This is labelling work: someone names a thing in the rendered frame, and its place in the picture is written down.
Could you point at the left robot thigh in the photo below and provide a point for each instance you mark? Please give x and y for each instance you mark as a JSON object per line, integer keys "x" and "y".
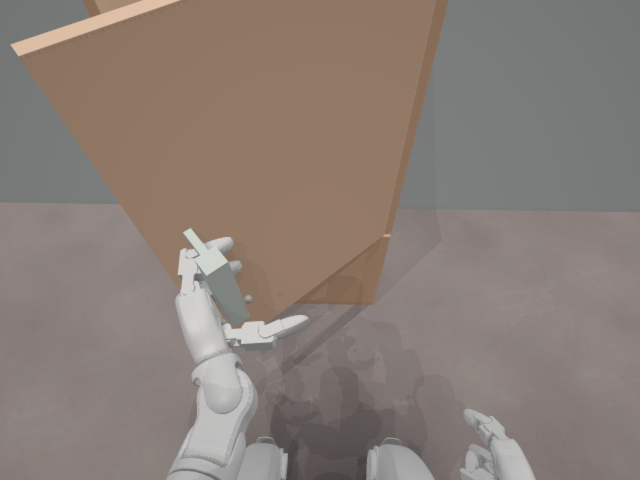
{"x": 263, "y": 461}

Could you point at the robot right shin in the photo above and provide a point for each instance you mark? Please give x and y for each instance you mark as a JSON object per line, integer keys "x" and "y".
{"x": 392, "y": 441}

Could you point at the robot left hand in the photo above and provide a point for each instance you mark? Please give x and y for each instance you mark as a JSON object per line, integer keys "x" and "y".
{"x": 200, "y": 319}

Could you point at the robot right hand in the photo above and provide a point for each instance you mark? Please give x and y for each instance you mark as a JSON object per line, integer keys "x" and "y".
{"x": 506, "y": 460}

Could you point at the cupboard door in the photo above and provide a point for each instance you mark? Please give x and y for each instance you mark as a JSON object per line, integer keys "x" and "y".
{"x": 278, "y": 123}

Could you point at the left robot forearm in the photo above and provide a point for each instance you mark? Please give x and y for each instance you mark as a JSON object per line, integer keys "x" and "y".
{"x": 227, "y": 400}

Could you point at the handle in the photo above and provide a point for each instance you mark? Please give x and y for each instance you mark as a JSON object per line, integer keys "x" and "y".
{"x": 220, "y": 279}

